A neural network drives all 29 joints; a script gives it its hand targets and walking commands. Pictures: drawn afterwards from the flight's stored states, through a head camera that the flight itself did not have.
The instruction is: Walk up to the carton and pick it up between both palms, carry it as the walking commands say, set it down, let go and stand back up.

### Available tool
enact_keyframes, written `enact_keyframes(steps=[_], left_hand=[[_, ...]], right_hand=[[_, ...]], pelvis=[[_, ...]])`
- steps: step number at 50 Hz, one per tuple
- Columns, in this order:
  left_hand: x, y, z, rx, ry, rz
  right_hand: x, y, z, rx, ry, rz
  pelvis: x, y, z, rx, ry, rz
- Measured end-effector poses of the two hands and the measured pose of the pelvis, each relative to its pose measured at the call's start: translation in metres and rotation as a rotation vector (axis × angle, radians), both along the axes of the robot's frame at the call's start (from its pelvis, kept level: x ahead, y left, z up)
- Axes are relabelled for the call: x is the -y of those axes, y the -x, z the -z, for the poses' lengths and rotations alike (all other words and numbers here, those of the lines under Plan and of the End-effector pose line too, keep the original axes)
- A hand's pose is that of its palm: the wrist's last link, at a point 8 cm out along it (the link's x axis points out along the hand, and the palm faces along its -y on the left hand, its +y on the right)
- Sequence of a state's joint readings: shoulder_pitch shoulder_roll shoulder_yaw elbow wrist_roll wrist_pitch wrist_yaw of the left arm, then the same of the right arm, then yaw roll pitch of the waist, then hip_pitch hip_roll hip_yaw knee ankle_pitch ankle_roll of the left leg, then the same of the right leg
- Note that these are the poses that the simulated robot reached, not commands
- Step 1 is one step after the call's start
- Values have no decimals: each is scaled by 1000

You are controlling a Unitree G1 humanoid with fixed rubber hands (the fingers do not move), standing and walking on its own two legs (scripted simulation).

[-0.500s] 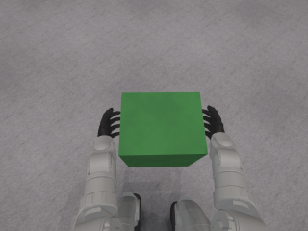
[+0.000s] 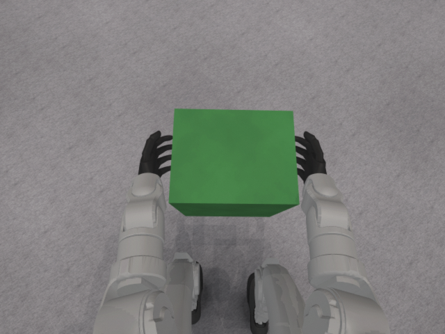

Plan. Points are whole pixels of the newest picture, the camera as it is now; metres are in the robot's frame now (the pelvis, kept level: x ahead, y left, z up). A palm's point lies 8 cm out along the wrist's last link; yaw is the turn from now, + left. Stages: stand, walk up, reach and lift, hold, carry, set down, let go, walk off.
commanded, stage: set down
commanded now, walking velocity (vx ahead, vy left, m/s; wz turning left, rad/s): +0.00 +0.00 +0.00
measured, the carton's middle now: (230, 172) +0.42 +0.00 -0.14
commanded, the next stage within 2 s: none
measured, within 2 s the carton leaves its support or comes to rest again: neither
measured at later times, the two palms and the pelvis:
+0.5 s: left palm (161, 174) +0.41 +0.15 -0.15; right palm (297, 175) +0.41 -0.15 -0.15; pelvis -0.02 +0.01 -0.08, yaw -1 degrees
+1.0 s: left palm (170, 175) +0.44 +0.15 -0.24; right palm (288, 177) +0.44 -0.15 -0.24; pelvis -0.03 +0.00 -0.15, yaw -2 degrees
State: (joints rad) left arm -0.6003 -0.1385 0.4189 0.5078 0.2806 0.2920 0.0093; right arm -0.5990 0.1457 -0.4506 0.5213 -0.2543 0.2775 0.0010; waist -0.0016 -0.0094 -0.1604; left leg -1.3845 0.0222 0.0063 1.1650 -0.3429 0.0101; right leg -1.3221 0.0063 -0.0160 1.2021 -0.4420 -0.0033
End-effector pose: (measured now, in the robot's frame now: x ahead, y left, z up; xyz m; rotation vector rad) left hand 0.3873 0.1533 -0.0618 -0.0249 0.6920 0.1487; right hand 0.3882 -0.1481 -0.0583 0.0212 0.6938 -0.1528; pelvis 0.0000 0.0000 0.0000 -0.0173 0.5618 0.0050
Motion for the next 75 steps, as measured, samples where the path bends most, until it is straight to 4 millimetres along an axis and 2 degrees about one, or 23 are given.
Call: enact_keyframes(steps=[25, 49, 75], left_hand=[[-1, -27, 90, -4, 0, 5], [3, -51, 178, -9, -14, 28], [2, -76, 268, -20, -22, 58]], right_hand=[[-1, -25, 89, -3, 0, 6], [3, -47, 177, -8, -1, 14], [3, -65, 267, -19, 8, 22]], pelvis=[[-8, 16, 84, -130, 11, 13], [-1, 25, 149, -217, 9, 26], [-3, 43, 215, -217, 13, 33]])
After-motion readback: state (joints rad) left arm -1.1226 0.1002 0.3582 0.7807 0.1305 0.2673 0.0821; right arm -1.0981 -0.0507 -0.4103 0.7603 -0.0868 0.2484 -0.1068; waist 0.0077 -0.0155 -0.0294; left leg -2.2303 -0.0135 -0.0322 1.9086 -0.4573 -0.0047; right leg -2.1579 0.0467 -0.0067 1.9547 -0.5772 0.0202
